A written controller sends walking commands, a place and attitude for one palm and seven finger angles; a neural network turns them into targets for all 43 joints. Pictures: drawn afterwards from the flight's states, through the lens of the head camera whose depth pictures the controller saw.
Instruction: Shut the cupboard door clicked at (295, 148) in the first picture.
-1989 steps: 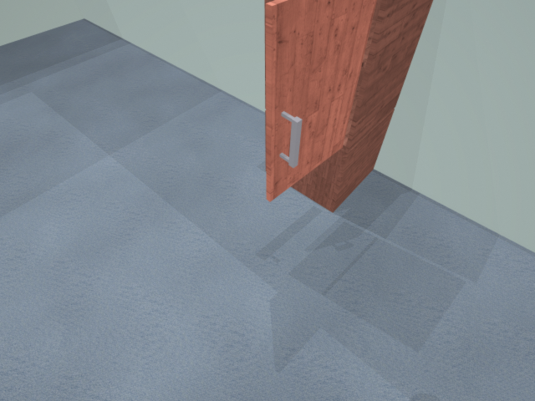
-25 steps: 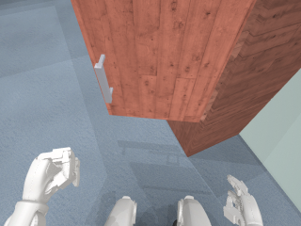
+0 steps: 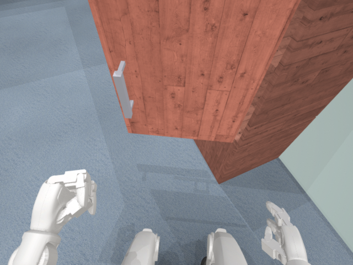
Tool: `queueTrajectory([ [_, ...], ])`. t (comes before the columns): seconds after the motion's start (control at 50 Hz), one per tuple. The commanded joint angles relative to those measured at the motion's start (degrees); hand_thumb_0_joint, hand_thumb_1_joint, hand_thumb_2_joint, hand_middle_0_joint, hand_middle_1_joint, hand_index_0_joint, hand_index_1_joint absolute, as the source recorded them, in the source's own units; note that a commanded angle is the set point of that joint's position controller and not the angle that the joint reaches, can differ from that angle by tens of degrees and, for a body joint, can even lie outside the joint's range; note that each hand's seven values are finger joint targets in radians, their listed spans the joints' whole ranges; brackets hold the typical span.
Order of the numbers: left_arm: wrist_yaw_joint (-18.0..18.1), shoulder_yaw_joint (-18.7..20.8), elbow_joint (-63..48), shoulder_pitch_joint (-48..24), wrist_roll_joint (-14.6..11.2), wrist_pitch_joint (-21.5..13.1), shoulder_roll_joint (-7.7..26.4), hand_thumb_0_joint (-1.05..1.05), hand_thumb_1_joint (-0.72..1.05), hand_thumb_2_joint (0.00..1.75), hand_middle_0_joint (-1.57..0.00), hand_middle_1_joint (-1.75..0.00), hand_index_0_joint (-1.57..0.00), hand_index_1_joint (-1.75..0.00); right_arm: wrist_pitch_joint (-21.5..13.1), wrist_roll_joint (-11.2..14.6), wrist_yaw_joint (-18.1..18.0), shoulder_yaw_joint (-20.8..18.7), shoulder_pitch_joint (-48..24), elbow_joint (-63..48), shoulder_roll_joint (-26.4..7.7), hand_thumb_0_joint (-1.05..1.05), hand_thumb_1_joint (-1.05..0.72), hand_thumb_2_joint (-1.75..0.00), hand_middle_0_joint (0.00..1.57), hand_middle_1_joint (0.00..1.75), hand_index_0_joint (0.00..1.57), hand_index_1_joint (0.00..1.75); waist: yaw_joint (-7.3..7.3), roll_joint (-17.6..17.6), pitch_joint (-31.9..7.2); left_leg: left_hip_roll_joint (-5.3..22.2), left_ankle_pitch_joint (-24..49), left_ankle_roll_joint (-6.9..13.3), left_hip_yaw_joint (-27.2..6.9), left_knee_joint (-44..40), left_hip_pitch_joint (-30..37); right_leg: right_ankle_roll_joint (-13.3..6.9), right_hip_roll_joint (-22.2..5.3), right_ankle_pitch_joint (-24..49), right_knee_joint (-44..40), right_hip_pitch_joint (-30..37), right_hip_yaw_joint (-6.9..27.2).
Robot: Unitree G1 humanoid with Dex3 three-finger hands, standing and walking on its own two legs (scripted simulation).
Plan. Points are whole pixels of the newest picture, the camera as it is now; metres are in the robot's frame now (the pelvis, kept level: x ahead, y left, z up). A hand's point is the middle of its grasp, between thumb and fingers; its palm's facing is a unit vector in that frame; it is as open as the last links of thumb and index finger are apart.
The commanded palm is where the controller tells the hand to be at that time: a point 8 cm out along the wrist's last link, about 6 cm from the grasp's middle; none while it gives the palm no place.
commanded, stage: bring the fist close to the handle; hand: left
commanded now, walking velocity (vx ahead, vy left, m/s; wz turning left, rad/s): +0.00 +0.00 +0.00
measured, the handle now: (125, 91) +0.53 +0.18 +0.04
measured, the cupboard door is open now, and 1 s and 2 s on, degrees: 60 60 53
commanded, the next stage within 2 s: push the door shut along its arc in 1.28 s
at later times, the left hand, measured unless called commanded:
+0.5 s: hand (121, 153) +0.34 +0.15 +0.04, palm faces -0.08 -1.00 -0.03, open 3.1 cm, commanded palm +0.33 +0.20 +0.05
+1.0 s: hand (139, 116) +0.45 +0.13 +0.04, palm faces -0.05 -1.00 -0.02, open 3.1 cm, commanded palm +0.41 +0.19 +0.04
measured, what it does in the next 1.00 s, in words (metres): stands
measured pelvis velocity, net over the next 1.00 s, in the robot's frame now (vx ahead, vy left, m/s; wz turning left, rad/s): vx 0.00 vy -0.01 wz -0.01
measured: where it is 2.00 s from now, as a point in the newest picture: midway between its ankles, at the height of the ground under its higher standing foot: outside the picture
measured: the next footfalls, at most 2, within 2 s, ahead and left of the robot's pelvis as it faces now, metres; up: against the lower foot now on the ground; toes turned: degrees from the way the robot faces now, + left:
none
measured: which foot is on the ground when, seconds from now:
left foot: down 0.00-1.00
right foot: down 0.00-1.00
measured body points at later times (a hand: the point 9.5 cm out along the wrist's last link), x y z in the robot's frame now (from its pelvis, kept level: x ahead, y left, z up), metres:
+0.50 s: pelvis +0.00 +0.01 +0.01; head +0.11 +0.01 +0.44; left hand +0.34 +0.20 +0.05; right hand +0.15 -0.24 -0.09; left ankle +0.02 +0.13 -0.61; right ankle +0.06 -0.13 -0.61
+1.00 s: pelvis +0.00 -0.01 +0.00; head +0.13 -0.01 +0.43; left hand +0.44 +0.18 +0.05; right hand +0.09 -0.27 -0.12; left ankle +0.02 +0.13 -0.61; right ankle +0.06 -0.13 -0.61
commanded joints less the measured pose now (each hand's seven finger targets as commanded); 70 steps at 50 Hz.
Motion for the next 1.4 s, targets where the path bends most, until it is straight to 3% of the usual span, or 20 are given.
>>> queueTrajectory([
  [0.0, 0.51, 0.68, -6.43, -14.05, -0.18, -3.6, 3.95, 0.0, 0.9, 0.9, -1.3, -1.5, -1.3, -1.5, -3.13, -0.01, -0.65, -3.06, -0.51, -6.1, -8.07, 0.0, -0.9, -0.9, 0.2, 0.3, 0.2, 0.3, -3.08, 0.5, -10.03, -2.2, 6.57, 1.9, 0.87, -11.81, 2.51, -1.86, 3.23, -1.19, -10.76, 9.89, 1.72],
  [0.12, 0.35, 0.58, -8.52, -17.94, 1.79, 1.4, 6.23, 0.0, 0.9, 0.9, -1.3, -1.5, -1.3, -1.5, -2.68, 0.33, -0.2, -3.47, -0.12, -6.78, -8.74, 0.0, -0.9, -0.9, 0.2, 0.3, 0.2, 0.3, -0.76, 4.05, -19.73, -1.91, 13.55, 1.44, 0.36, -14.97, 8.92, -2.22, 2.76, 6.85, -9.2, 14.17, 0.46],
  [0.2, 4.79, 2.28, -8.26, -20.95, 2.45, 1.79, 6.35, 0.0, 0.9, 0.9, -1.3, -1.5, -1.3, -1.5, -1.83, -0.26, 0.34, -3.34, 0.1, -6.29, -8.11, 0.0, -0.9, -0.9, 0.2, 0.3, 0.2, 0.3, -0.44, 3.64, -20.06, -1.69, 17.86, 0.89, -0.22, -15.64, 10.5, -2.27, 2.9, 9.93, -8.48, 14.27, -0.53],
  [0.3, 8.46, 0.82, 3.08, -27.56, 4.69, 1.15, 3.72, 0.0, 0.9, 0.9, -1.3, -1.5, -1.3, -1.5, -0.28, -0.6, 1.01, -3.1, 0.76, -4.24, -8.15, 0.0, -0.9, -0.9, 0.2, 0.3, 0.2, 0.3, -2.63, -1.37, -14.75, -1.73, 12.82, 1.28, 0.36, -15.19, 6.12, -1.88, 2.71, 6.66, -9.91, 12.82, -0.22],
  [0.34, 8.32, -0.68, 6.04, -30.38, 5.91, 0.8, 2.87, 0.0, 0.9, 0.9, -1.3, -1.5, -1.3, -1.5, 0.22, -0.57, 1.23, -3.26, 1.16, -3.89, -8.3, 0.0, -0.9, -0.9, 0.2, 0.3, 0.2, 0.3, -2.91, -1.11, -14.68, -1.63, 12.22, 1.14, 0.6, -15.68, 6.36, -1.92, 2.43, 6.52, -10.21, 12.7, 0.0],
  [0.4, 7.33, -2.16, 6.27, -36.51, 6.26, -0.07, 2.84, 0.0, 0.9, 0.9, -1.3, -1.5, -1.3, -1.5, 0.52, -0.46, 1.16, -3.37, 1.82, -3.53, -8.55, 0.0, -0.9, -0.9, 0.2, 0.3, 0.2, 0.3, -3.38, 0.7, -17.04, -1.68, 13.64, 1.31, 0.65, -15.8, 8.08, -2.21, 2.45, 8.05, -10.43, 13.65, 0.34],
  [0.46, 6.98, 0.05, 6.45, -41.07, 5.73, -1.71, 4.77, 0.0, 0.9, 0.9, -1.3, -1.5, -1.3, -1.5, 0.68, -0.66, 0.99, -3.7, 1.96, -2.3, -8.44, 0.0, -0.9, -0.9, 0.2, 0.3, 0.2, 0.3, -3.05, 1.0, -21.79, -1.56, 17.3, 1.36, 1.18, -14.84, 9.75, -2.02, 2.18, 12.08, -10.08, 15.93, 1.1],
  [0.58, 8.25, 4.76, 17.27, -49.66, 5.8, -3.83, 7.63, 0.0, 0.9, 0.9, -1.3, -1.5, -1.3, -1.5, 1.83, -0.8, 0.93, -3.43, 2.25, 0.43, -8.1, 0.0, -0.9, -0.9, 0.2, 0.3, 0.2, 0.3, -3.61, -0.64, -19.88, -1.78, 15.57, 1.49, 2.08, -13.93, 5.48, -1.59, 2.04, 11.63, -10.12, 16.67, 2.09],
  [0.62, 8.18, 5.17, 21.06, -50.91, 6.32, -3.73, 7.93, 0.0, 0.9, 0.9, -1.3, -1.5, -1.3, -1.5, 2.23, -0.84, 1.0, -3.44, 2.74, 0.73, -8.07, 0.0, -0.9, -0.9, 0.2, 0.3, 0.2, 0.3, -3.58, -0.36, -20.77, -1.88, 16.14, 1.6, 2.54, -13.72, 5.14, -1.58, 2.01, 12.76, -10.16, 17.23, 2.45],
  [0.72, 6.53, 1.43, 25.47, -60.05, 6.87, -3.68, 5.26, 0.0, 0.9, 0.9, -1.3, -1.5, -1.3, -1.5, 2.82, -0.71, 1.32, -4.01, 4.79, 2.17, -8.42, 0.0, -0.9, -0.9, 0.2, 0.3, 0.2, 0.3, -5.73, 1.89, -24.13, -1.59, 18.96, 1.53, 2.51, -13.24, 7.84, -1.53, 1.98, 16.47, -10.06, 16.5, 2.5],
  [0.84, 7.42, 4.8, 33.79, -70.34, 7.43, -5.28, 8.16, 0.0, 0.9, 0.9, -1.3, -1.5, -1.3, -1.5, 3.63, -0.98, 1.29, -4.02, 6.51, 4.18, -8.54, 0.0, -0.9, -0.9, 0.2, 0.3, 0.2, 0.3, -7.09, -1.01, -23.95, -1.69, 18.26, 1.7, 2.28, -12.39, 5.06, -1.27, 1.99, 16.56, -9.5, 16.26, 2.67],
  [0.86, 8.0, 5.61, 34.47, -72.06, 7.73, -5.79, 9.04, 0.0, 0.9, 0.9, -1.3, -1.5, -1.3, -1.5, 3.79, -1.13, 1.39, -4.03, 6.65, 4.43, -8.52, 0.0, -0.9, -0.9, 0.2, 0.3, 0.2, 0.3, -6.88, 0.21, -24.21, -1.7, 18.11, 1.7, 2.4, -12.21, 4.63, -1.29, 2.01, 16.46, -9.37, 16.19, 2.91],
  [0.9, 8.78, 9.03, 35.42, -68.34, 8.18, -6.55, 12.04, 0.0, 0.9, 0.9, -1.3, -1.5, -1.3, -1.5, 4.01, -1.36, 1.71, -4.13, 7.19, 3.29, -8.62, 0.0, -0.9, -0.9, 0.2, 0.3, 0.2, 0.3, -4.53, 0.73, -27.29, -2.03, 19.88, 1.71, 2.76, -12.46, 4.47, -1.65, 2.24, 17.82, -8.64, 18.65, 2.97],
  [0.96, 8.89, 7.91, 36.46, -65.33, 8.6, -6.84, 9.84, 0.0, 0.9, 0.9, -1.3, -1.5, -1.3, -1.5, 4.97, -1.44, 2.64, -4.2, 7.43, 3.02, -8.22, 0.0, -0.9, -0.9, 0.2, 0.3, 0.2, 0.3, -4.19, 0.8, -29.05, -1.93, 21.66, 1.56, 3.67, -12.95, 5.39, -1.48, 2.09, 21.06, -8.84, 20.53, 3.33],
  [1.0, 8.72, 8.95, 36.35, -63.44, 8.61, -6.91, 11.01, 0.0, 0.9, 0.9, -1.3, -1.5, -1.3, -1.5, 5.37, -1.32, 2.9, -4.27, 8.0, 2.24, -8.3, 0.0, -0.9, -0.9, 0.2, 0.3, 0.2, 0.3, -3.68, 0.08, -29.13, -2.07, 21.77, 1.65, 3.75, -13.38, 4.52, -1.58, 2.3, 21.44, -9.12, 22.16, 3.37],
  [1.08, 8.51, 7.09, 35.89, -66.38, 8.15, -6.99, 8.82, 0.0, 0.9, 0.9, -1.3, -1.5, -1.3, -1.5, 6.13, -1.07, 2.92, -4.49, 8.04, 2.64, -8.47, 0.0, -0.9, -0.9, 0.2, 0.3, 0.2, 0.3, -5.77, -3.4, -25.09, -1.88, 17.03, 1.92, 3.98, -14.03, 3.14, -0.89, 2.15, 17.69, -11.42, 21.32, 3.89],
  [1.16, 8.55, 7.38, 36.2, -71.9, 8.11, -9.26, 10.02, 0.0, 0.9, 0.9, -1.3, -1.5, -1.3, -1.5, 5.8, -1.15, 2.23, -4.32, 7.71, 3.91, -8.54, 0.0, -0.9, -0.9, 0.2, 0.3, 0.2, 0.3, -6.91, -3.36, -22.64, -1.9, 12.8, 2.15, 3.69, -13.77, 2.4, -0.82, 2.02, 12.09, -12.45, 18.67, 4.22],
  [1.22, 8.22, 7.96, 36.68, -74.11, 8.7, -11.19, 11.74, 0.0, 0.9, 0.9, -1.3, -1.5, -1.3, -1.5, 5.38, -1.4, 1.8, -4.38, 7.61, 4.64, -8.72, 0.0, -0.9, -0.9, 0.2, 0.3, 0.2, 0.3, -6.51, -1.64, -24.07, -2.04, 12.27, 2.16, 3.43, -13.59, 3.16, -1.1, 1.96, 10.86, -12.01, 18.0, 4.4],
  [1.3, 7.19, 5.04, 38.69, -72.2, 9.05, -11.06, 8.27, 0.0, 0.9, 0.9, -1.3, -1.5, -1.3, -1.5, 5.37, -1.45, 2.18, -4.38, 7.85, 4.2, -8.71, 0.0, -0.9, -0.9, 0.2, 0.3, 0.2, 0.3, -6.18, 2.85, -24.73, -2.03, 15.21, 1.76, 2.9, -14.2, 6.83, -1.77, 2.35, 12.73, -10.57, 14.88, 2.66],
  [1.38, 6.88, 5.96, 42.68, -71.68, 9.09, -8.3, 9.23, 0.0, 0.9, 0.9, -1.3, -1.5, -1.3, -1.5, 6.37, -1.23, 2.39, -4.45, 7.77, 4.32, -9.27, 0.0, -0.9, -0.9, 0.2, 0.3, 0.2, 0.3, -6.38, 0.76, -23.42, -1.82, 14.2, 1.62, 2.66, -14.67, 5.67, -1.58, 2.22, 12.02, -11.01, 14.91, 2.52],
])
